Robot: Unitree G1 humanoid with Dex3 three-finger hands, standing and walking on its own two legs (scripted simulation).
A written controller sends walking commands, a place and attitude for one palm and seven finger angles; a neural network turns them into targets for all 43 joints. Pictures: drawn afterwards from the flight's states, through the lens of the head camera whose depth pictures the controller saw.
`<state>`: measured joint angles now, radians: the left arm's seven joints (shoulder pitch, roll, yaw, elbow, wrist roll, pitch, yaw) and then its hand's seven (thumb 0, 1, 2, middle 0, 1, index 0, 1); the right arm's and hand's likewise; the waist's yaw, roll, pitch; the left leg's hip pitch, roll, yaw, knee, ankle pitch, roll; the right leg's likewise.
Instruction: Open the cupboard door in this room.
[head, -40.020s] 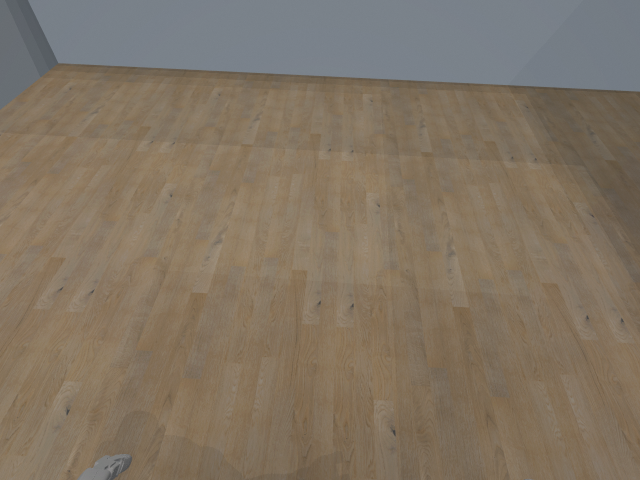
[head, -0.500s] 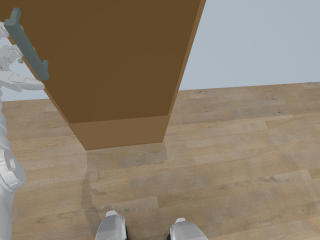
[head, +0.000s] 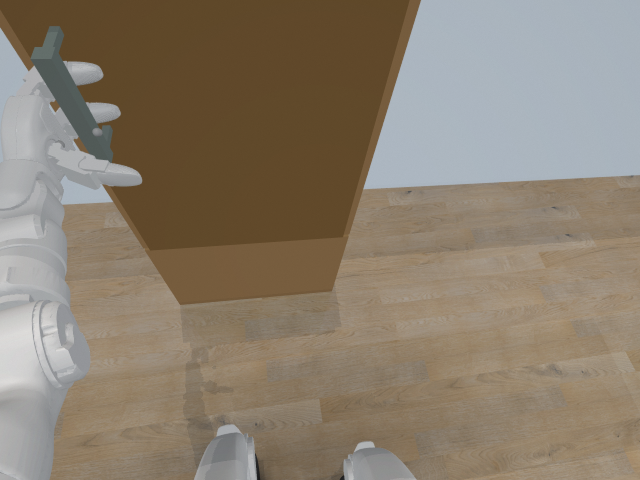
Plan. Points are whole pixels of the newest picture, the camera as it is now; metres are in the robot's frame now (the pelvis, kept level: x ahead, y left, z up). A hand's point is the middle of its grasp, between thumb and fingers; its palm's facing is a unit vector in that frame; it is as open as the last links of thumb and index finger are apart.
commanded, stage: slide the fingers in behind the handle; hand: left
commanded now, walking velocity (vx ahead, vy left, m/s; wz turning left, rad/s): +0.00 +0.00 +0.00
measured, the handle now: (81, 102) +0.55 +0.26 +0.11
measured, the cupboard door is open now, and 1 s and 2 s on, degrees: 0 0 29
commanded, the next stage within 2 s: close the thumb around the handle in 0.32 s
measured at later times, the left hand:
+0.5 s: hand (94, 132) +0.50 +0.23 +0.11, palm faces +0.06 -1.00 -0.01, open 13.9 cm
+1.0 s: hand (92, 131) +0.50 +0.24 +0.11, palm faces +0.06 -1.00 -0.01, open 6.2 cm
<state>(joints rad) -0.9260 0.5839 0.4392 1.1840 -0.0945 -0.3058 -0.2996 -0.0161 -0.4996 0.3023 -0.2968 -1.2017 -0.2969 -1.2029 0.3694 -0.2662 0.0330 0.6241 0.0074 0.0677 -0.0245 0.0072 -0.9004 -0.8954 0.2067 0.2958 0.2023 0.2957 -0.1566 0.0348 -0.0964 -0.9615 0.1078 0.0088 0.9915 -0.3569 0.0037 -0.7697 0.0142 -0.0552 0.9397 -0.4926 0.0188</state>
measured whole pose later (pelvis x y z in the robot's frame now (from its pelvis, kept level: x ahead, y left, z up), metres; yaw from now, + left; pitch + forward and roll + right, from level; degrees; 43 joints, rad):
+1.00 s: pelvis +0.00 +0.00 +0.00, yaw +0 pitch +19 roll -4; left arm -0.91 0.61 0.45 1.19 -0.10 -0.32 -0.31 0.00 0.63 0.79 -0.38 -1.32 -0.38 -1.32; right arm 0.39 -0.27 0.03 0.64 0.01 0.07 -0.03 0.01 -0.90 -0.90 0.21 0.30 0.20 0.30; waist -0.16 0.04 -0.10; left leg -0.96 0.11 0.01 0.99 -0.36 0.00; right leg -0.77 0.02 -0.05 0.94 -0.49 0.02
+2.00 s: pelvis +0.02 -0.02 +0.02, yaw +2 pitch +8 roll -1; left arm 0.00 0.00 0.06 0.13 -0.08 -0.17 0.35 -0.02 0.73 0.77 -0.37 -1.35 -0.35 -1.33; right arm 0.21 -0.20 0.02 0.52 -0.01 0.04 0.04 0.01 -0.90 -0.90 0.20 0.30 0.20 0.30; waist 0.00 0.04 -0.13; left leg -0.64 0.07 0.02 0.84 -0.34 -0.03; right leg -0.47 -0.01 -0.05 0.84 -0.51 0.00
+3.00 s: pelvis +0.02 -0.03 +0.02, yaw +4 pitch +5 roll +0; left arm 0.26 -0.06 -0.19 -0.08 0.03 -0.17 0.46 -0.01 -0.47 0.32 -0.26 -0.90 -0.27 -0.90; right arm 0.19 -0.19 0.02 0.52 -0.05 0.07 0.00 0.02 -0.90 -0.90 0.20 0.30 0.20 0.30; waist 0.01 0.04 -0.09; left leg -0.59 0.06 0.00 0.84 -0.34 -0.04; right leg -0.42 -0.03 -0.07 0.86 -0.53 -0.01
